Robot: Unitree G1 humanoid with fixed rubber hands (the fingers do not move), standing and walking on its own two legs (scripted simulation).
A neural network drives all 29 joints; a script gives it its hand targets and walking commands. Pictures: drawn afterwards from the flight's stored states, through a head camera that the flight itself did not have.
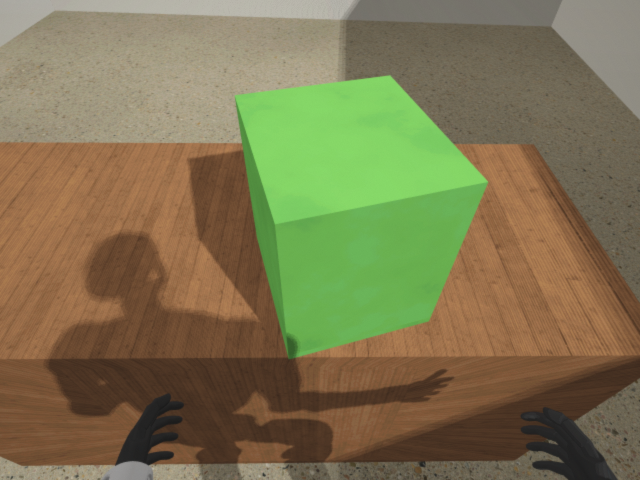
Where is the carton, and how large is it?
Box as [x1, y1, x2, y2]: [235, 75, 487, 358]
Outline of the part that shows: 389,75 235,95 257,239 289,358 427,321 430,317 487,183 487,181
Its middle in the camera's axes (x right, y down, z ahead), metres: +0.03 -0.04 +0.60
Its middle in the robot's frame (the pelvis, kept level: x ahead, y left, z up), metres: +0.50 -0.01 +0.05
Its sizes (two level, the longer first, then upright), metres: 0.271 0.242 0.298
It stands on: a pedestal, 0.66 m high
